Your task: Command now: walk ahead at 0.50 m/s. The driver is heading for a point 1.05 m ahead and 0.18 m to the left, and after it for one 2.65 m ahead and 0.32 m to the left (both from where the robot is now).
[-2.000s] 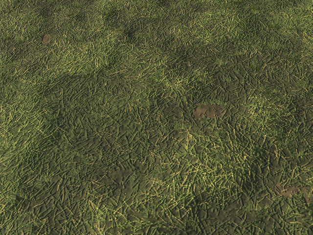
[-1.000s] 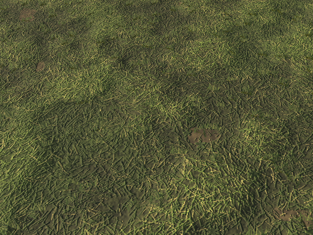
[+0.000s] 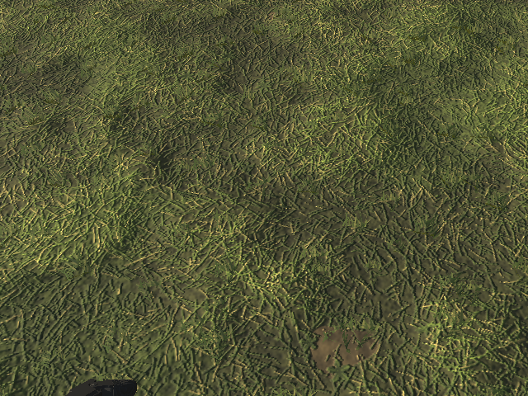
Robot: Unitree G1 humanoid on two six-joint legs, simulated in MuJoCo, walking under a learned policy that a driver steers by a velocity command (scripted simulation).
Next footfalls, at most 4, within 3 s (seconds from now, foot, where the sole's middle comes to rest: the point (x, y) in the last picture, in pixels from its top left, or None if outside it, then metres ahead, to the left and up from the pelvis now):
0.02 right None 0.20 -0.12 -0.77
0.58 left None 0.48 0.14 -0.77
1.10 right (239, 264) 0.84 0.04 -0.76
1.60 left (130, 221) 1.02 0.37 -0.77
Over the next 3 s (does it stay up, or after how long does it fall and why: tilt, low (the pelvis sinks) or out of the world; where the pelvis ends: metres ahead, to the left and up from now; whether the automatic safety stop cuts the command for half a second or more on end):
stays up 0.99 0.23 0.01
